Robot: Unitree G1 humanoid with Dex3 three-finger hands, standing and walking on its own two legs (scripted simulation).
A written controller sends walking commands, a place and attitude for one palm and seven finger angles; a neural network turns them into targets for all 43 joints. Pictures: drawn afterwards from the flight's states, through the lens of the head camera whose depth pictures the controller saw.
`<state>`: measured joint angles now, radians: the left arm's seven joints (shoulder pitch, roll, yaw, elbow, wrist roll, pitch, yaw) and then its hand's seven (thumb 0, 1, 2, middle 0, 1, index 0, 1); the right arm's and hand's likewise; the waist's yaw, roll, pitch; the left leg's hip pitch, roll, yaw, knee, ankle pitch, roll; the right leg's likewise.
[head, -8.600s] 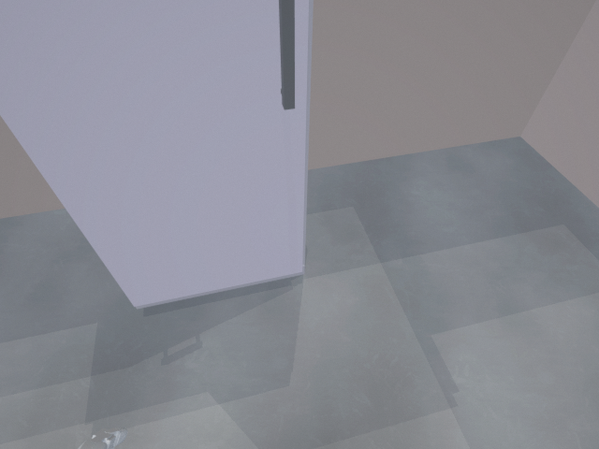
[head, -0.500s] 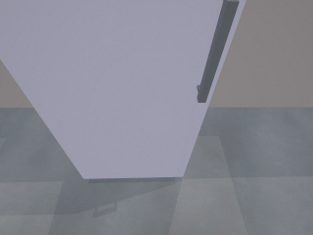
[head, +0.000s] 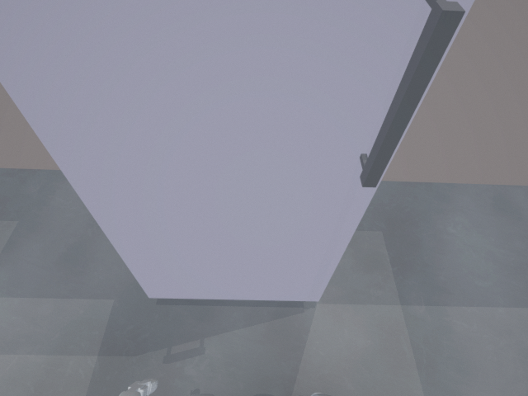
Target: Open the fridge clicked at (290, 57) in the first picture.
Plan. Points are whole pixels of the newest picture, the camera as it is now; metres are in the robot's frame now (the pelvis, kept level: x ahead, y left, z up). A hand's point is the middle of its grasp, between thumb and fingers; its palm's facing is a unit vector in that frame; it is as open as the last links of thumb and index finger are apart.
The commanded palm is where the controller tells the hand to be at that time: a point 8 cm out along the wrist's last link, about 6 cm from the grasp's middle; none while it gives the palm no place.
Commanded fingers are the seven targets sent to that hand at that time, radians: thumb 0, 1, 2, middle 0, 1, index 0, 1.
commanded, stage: come to a stop and stand still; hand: right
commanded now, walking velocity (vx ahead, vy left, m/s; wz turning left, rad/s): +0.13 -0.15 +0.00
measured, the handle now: (394, 106) +0.46 -0.16 +0.20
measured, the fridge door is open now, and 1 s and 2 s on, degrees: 0 0 0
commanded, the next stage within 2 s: look again from close up in 1.04 s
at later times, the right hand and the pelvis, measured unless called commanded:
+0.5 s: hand out of the picture -0.05 -0.19 -0.18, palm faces +0.12 +0.97 -0.19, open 7.3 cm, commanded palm none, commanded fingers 0.00 -0.90 -0.90 0.20 0.30 0.20 0.30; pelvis -0.03 -0.01 +0.01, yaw -2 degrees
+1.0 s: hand out of the picture -0.07 -0.17 -0.17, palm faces +0.05 +0.99 -0.15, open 7.3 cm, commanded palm none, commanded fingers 0.00 -0.90 -0.90 0.20 0.30 0.20 0.30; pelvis -0.05 -0.02 +0.01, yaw -2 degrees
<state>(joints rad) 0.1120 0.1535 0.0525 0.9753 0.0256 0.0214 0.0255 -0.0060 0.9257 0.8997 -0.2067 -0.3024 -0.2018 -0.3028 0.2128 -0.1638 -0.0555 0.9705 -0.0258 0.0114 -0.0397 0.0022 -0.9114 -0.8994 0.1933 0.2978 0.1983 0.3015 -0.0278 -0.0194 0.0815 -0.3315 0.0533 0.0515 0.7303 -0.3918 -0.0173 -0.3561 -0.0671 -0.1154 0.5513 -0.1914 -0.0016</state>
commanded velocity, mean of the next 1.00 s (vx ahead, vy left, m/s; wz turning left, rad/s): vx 0.02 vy -0.04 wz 0.00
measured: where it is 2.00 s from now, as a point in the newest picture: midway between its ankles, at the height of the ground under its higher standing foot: outside the picture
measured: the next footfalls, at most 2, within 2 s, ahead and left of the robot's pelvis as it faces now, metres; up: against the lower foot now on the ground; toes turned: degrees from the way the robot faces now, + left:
left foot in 0.02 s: +0.03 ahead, +0.12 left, +0.00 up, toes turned +2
right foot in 0.40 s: +0.00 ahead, -0.12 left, +0.00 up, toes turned -6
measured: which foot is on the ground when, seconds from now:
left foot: up 0.00-0.00, down 0.02-1.00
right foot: down 0.00-0.02, up 0.04-0.38, down 0.40-1.00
